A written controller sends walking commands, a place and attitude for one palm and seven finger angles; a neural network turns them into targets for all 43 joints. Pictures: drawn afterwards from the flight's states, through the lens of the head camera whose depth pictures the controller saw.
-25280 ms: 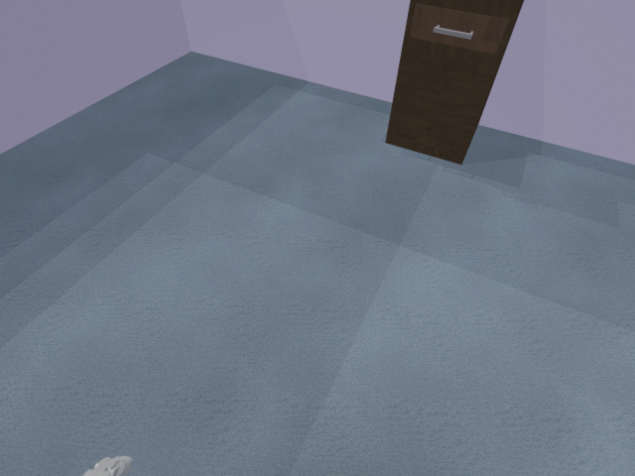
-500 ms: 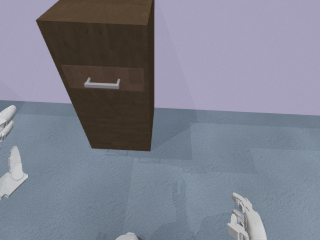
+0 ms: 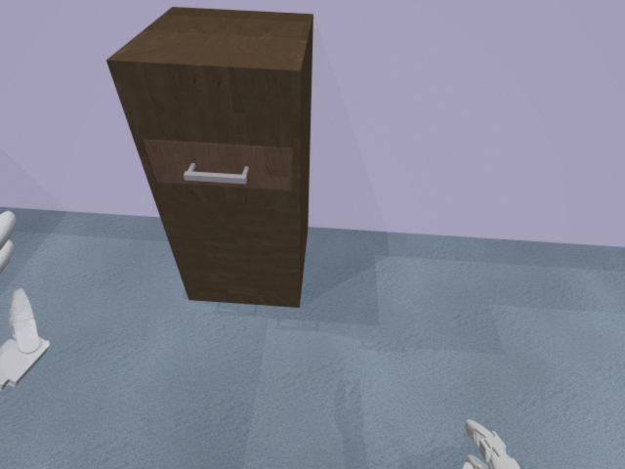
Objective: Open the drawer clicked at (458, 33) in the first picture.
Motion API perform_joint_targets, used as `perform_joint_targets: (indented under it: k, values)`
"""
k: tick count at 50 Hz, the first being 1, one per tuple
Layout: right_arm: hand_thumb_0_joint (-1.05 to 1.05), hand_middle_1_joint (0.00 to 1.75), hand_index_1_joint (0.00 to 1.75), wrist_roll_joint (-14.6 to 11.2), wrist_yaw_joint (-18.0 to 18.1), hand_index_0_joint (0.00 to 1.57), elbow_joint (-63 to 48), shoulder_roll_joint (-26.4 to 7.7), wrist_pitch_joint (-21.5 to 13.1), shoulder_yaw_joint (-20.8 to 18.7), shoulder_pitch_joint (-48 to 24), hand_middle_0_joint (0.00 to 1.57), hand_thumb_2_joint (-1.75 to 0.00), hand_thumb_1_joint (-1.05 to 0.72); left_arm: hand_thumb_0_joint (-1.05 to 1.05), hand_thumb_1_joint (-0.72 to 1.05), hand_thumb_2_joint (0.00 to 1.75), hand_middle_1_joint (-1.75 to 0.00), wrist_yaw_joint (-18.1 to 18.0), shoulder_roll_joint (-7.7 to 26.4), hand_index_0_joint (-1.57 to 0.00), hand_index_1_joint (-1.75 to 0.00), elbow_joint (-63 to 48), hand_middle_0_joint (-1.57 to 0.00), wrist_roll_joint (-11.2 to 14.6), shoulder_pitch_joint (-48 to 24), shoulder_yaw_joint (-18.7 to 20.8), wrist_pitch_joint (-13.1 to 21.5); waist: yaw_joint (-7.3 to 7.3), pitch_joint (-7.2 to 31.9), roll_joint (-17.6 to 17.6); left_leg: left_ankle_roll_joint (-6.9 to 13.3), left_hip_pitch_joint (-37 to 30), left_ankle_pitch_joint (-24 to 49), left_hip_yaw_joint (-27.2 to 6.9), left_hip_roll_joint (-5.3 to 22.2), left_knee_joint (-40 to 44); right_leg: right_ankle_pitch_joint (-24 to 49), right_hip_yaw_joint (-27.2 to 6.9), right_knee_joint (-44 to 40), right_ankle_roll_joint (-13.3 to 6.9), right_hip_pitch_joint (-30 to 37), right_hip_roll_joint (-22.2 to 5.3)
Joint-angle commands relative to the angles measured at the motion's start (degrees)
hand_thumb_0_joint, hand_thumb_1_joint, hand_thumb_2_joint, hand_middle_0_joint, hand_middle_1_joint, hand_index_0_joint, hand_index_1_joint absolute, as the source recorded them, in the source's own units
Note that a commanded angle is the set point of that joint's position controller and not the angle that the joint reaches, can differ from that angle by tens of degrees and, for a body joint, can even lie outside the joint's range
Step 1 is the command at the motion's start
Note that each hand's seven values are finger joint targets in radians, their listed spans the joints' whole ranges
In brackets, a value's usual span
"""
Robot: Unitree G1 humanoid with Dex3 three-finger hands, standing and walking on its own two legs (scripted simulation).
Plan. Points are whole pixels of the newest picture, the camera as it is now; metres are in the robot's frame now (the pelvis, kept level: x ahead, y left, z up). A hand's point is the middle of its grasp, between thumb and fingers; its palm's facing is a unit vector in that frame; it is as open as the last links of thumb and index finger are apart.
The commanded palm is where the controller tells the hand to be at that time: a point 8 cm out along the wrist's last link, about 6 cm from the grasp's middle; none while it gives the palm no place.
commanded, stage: stop stepping back and stand still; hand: left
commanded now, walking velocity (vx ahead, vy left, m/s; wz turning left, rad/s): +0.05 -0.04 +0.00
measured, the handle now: (217, 173) +0.85 +0.28 -0.12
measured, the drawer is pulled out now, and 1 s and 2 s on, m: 0.00 0.00 0.00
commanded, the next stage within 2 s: let the arm hang, fingers relaxed in 0.04 s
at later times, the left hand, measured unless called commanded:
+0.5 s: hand out of the picture +0.05 +0.19 -0.17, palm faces +0.05 -0.98 -0.17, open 7.1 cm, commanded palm none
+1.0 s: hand out of the picture +0.02 +0.24 -0.16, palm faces +0.02 -0.97 -0.26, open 7.4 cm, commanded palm none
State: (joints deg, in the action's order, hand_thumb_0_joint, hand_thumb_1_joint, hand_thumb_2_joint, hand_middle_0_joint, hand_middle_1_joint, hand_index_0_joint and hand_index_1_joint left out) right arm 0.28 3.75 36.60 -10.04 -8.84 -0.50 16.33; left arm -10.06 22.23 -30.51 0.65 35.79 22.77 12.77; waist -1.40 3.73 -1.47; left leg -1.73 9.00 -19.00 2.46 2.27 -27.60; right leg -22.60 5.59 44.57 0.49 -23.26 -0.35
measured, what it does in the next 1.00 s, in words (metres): steps on the spot: left foot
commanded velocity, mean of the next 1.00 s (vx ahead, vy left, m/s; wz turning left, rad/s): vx -0.01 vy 0.01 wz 0.00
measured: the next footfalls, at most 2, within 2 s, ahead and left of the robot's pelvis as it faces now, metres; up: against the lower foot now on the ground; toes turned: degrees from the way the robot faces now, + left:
left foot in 0.36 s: +0.06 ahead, +0.13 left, +0.00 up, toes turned +3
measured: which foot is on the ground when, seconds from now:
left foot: down 0.00-0.08, up 0.10-0.34, down 0.36-1.00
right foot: down 0.00-1.00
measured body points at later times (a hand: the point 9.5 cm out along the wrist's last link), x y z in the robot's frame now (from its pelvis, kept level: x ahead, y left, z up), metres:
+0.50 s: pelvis +0.00 +0.01 +0.00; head +0.03 +0.04 +0.45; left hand +0.04 +0.24 -0.16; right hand +0.05 -0.24 -0.13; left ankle +0.02 +0.13 -0.73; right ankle +0.04 -0.07 -0.73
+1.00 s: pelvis +0.01 +0.04 +0.01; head +0.01 +0.03 +0.46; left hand +0.02 +0.29 -0.14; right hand +0.02 -0.19 -0.15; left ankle +0.02 +0.13 -0.73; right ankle +0.04 -0.07 -0.73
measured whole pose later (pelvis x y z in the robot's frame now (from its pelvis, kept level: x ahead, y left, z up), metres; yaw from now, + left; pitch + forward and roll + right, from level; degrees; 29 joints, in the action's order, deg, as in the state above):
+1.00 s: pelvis +0.01 +0.04 +0.01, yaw +0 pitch -3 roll +0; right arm 1.2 1.3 63.4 -10.4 0.5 0.0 14.7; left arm -1.4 11.5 64.4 -1.3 13.4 0.8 -0.2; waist 0.1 -2.5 1.2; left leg 2.3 8.3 -10.4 4.1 -1.5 -21.1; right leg -9.9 5.1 22.9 -0.8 -10.4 -1.9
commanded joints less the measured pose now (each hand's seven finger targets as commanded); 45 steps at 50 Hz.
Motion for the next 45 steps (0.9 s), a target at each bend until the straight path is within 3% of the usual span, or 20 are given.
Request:
perform_joint_targets:
  k: [1,2,3,4,5,6,7,8,9,11,15,17,18,19,20,21,25,28,35,45]
  values:
    - [0.00,0.30,0.30,-0.14,-0.05,0.20,-7.42,-9.41,-2.75,-2.11,-8.36,0.20,-0.90,-0.90,0.00,0.90,0.90,-0.30,-0.04,6.84,-0.20,-0.30,-9.78,-0.20,-0.04,-4.74,2.68,1.96,0.90,-5.91,9.41,6.67,13.41,6.22,-1.95,8.68,1.38,6.16,1.30,-15.44,-0.20,13.50,1.24]
    - [0.00,0.30,0.30,-0.11,-0.16,0.20,-7.34,-8.97,-2.37,-2.18,-8.28,0.20,-0.90,-0.90,0.00,0.90,0.90,-0.30,0.07,7.28,-0.20,-0.30,-9.95,-0.20,-0.29,-5.60,2.76,1.91,0.63,-4.80,4.11,5.52,15.86,4.09,-1.23,6.09,-5.76,7.90,-4.52,-19.44,-1.61,17.39,-1.88]
    - [0.00,0.30,0.30,-0.29,-0.36,0.20,-7.97,-8.30,-1.88,-2.38,-8.24,0.20,-0.90,-0.90,0.00,0.90,0.90,-0.30,0.10,8.44,-0.20,-0.30,-9.58,-0.20,-0.50,-5.39,3.59,1.75,0.44,-2.95,-5.84,3.50,20.43,-1.58,1.60,0.65,-17.06,9.71,-20.39,-24.01,-5.98,19.17,-10.35]
    - [0.00,0.30,0.30,-0.36,-0.60,0.20,-9.00,-8.15,-1.45,-2.31,-9.43,0.20,-0.90,-0.90,0.00,0.90,0.90,-0.30,0.03,10.12,-0.20,-0.30,-11.14,-0.20,-0.45,-7.84,4.68,2.13,0.62,-1.32,-11.91,2.36,22.95,-11.28,0.20,-2.24,-27.86,12.40,-32.83,-30.08,-10.01,17.95,-19.51]
    - [0.00,0.30,0.30,-0.46,-0.81,0.20,-8.14,-7.94,-1.10,-2.49,-8.65,0.20,-0.90,-0.90,0.00,0.90,0.90,-0.30,-0.05,9.70,-0.20,-0.30,-11.83,-0.20,-0.31,-9.58,5.11,2.92,0.34,0.51,-7.81,1.89,20.19,-10.45,-3.54,-1.29,-33.85,9.76,-31.60,-31.84,-9.68,15.52,-20.35]
    - [0.00,0.30,0.30,-0.86,-1.31,0.20,-8.32,-8.52,-0.45,-2.79,-9.27,0.20,-0.90,-0.90,0.00,0.90,0.90,-0.30,0.08,9.17,-0.20,-0.30,-12.89,-0.20,-0.37,-8.94,4.67,2.96,0.03,-0.38,-6.18,1.66,20.41,-8.12,-5.02,-0.44,-35.66,11.36,-30.45,-31.94,-7.12,13.80,-19.46]
    - [0.00,0.30,0.30,0.63,-5.76,0.20,1.14,-17.10,1.22,-5.56,-10.33,0.20,-0.90,-0.90,0.00,0.90,0.90,-0.30,6.29,2.80,-0.20,-0.30,31.79,-0.20,-5.71,-11.68,-12.42,-7.62,0.48,-5.92,-1.23,2.12,27.15,-12.44,-6.99,3.95,-40.02,28.99,-20.66,-22.03,-12.75,8.24,-23.98]
    - [0.00,0.30,0.30,-0.46,-5.28,0.20,-0.48,-11.26,5.46,-4.13,-6.56,0.20,-0.90,-0.90,0.00,0.90,0.90,-0.30,8.44,0.95,-0.20,-0.30,34.17,-0.20,-4.41,-9.50,-12.05,-10.26,1.37,-2.50,-2.35,1.86,20.04,-11.31,-5.57,0.90,-36.52,31.73,-16.61,-20.78,-12.75,5.74,-18.88]
    - [0.00,0.30,0.30,-0.49,-5.19,0.20,-0.55,-8.53,7.18,-2.89,-3.89,0.20,-0.90,-0.90,0.00,0.90,0.90,-0.30,8.92,-0.89,-0.20,-0.30,34.34,-0.20,-3.92,-10.00,-13.32,-11.31,0.44,-1.10,-4.52,1.44,17.70,-10.13,-3.73,0.11,-32.56,29.23,-11.21,-21.48,-11.71,6.52,-16.66]
    - [0.00,0.30,0.30,-0.14,-5.49,0.20,-0.11,-5.30,8.42,-1.65,-2.23,0.20,-0.90,-0.90,0.00,0.90,0.90,-0.30,8.84,-2.78,-0.20,-0.30,39.08,-0.20,-3.52,-13.94,-15.83,-12.41,-0.06,-0.45,-10.01,1.12,14.44,-7.77,-0.28,-1.49,-22.47,27.48,-6.51,-21.13,-10.32,7.86,-13.23]
    - [0.00,0.30,0.30,1.22,-5.19,0.20,1.92,-7.04,9.20,-1.69,-1.33,0.20,-0.90,-0.90,0.00,0.90,0.90,-0.30,9.02,-0.55,-0.20,-0.30,52.18,-0.20,-2.79,-16.06,-17.69,-12.27,0.33,-1.60,-12.37,1.56,7.34,0.11,0.19,-3.37,-6.23,25.54,-7.98,-20.92,-7.67,10.98,-11.13]
    - [0.00,0.30,0.30,1.23,-4.89,0.20,4.14,-9.12,8.52,-1.78,-0.22,0.20,-0.90,-0.90,0.00,0.90,0.90,-0.30,9.27,-0.88,-0.20,-0.30,57.79,-0.20,-2.00,-17.88,-18.50,-12.27,-0.08,0.09,-4.38,3.17,0.56,16.18,-5.13,1.02,-0.06,17.31,-6.73,-17.39,-3.94,7.71,-9.00]
    - [0.00,0.30,0.30,1.60,-4.50,0.20,4.82,-11.08,7.85,-1.55,-1.99,0.20,-0.90,-0.90,0.00,0.90,0.90,-0.30,9.28,-2.37,-0.20,-0.30,60.26,-0.20,-1.85,-17.73,-18.93,-12.37,1.16,0.40,3.51,5.28,1.88,23.82,-11.04,6.42,1.59,14.12,-5.25,-15.99,-1.85,8.17,-6.14]
    - [0.00,0.30,0.30,1.74,-4.01,0.20,5.29,-11.88,7.72,-1.08,-3.94,0.20,-0.90,-0.90,0.00,0.90,0.90,-0.30,9.11,-2.57,-0.20,-0.30,62.75,-0.20,-1.96,-18.37,-19.30,-12.40,1.94,0.27,7.72,7.01,5.82,24.89,-12.68,8.47,2.47,10.81,-4.91,-17.28,-0.98,12.25,-4.65]
    - [0.00,0.30,0.30,1.66,-3.80,0.20,6.34,-10.41,8.12,-0.55,-5.54,0.20,-0.90,-0.90,0.00,0.90,0.90,-0.30,8.87,-2.20,-0.20,-0.30,65.51,-0.20,-2.19,-18.51,-19.45,-12.43,2.59,-1.01,5.70,6.10,10.03,15.07,-9.46,6.30,2.92,8.70,-6.64,-20.81,-1.40,15.83,-4.54]
    - [0.00,0.30,0.30,1.41,-3.59,0.20,7.77,-8.98,8.05,-0.10,-6.09,0.20,-0.90,-0.90,0.00,0.90,0.90,-0.30,8.99,-1.23,-0.20,-0.30,68.70,-0.20,-2.22,-18.88,-19.25,-12.50,2.67,-2.65,11.47,4.27,10.46,12.36,-7.64,3.63,3.04,10.39,-8.38,-21.84,-2.20,15.28,-6.19]
    - [0.00,0.30,0.30,1.29,-2.67,0.20,13.30,-6.93,8.38,0.18,-2.30,0.20,-0.90,-0.90,0.00,0.90,0.90,-0.30,9.06,-3.20,-0.20,-0.30,78.64,-0.20,-1.49,-18.17,-19.56,-12.39,2.18,-3.00,16.01,3.38,8.80,5.67,-6.79,3.40,7.32,10.03,-7.21,-24.67,-3.63,17.23,-6.03]
    - [0.00,0.30,0.30,0.94,-2.38,0.20,16.07,-7.35,8.44,-0.14,0.05,0.20,-0.90,-0.90,0.00,0.90,0.90,-0.30,9.04,-2.96,-0.20,-0.30,83.35,-0.20,-1.50,-18.91,-19.92,-12.13,1.77,-2.26,8.40,3.48,6.73,6.20,-6.98,3.89,8.00,10.82,-6.55,-26.18,-3.61,18.19,-6.36]
    - [0.00,0.30,0.30,0.86,-2.13,0.20,21.21,-8.03,8.59,-0.61,1.87,0.20,-0.90,-0.90,0.00,0.90,0.90,-0.30,8.72,-3.75,-0.20,-0.30,90.32,-0.20,-1.51,-19.07,-20.55,-12.22,1.35,-7.53,1.22,3.77,4.88,3.94,-7.13,4.26,11.24,8.22,-6.09,-27.55,-3.29,14.05,-6.24]
    - [0.00,0.30,0.30,0.80,-2.22,0.20,25.01,-7.65,8.25,-0.72,1.08,0.20,-0.90,-0.90,0.00,0.90,0.90,-0.30,8.34,-3.31,-0.20,-0.30,93.39,-0.20,-1.72,-19.73,-20.50,-12.26,1.59,-9.63,0.90,3.92,4.75,2.94,-7.18,4.41,13.77,8.59,-6.47,-26.65,-2.77,12.98,-6.30]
